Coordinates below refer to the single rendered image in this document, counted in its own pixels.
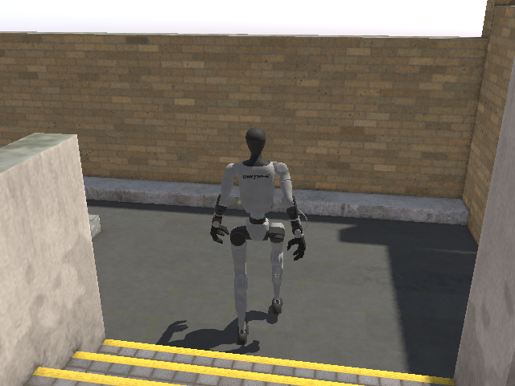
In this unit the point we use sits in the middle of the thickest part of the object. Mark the stairs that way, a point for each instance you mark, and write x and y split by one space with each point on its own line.
192 367

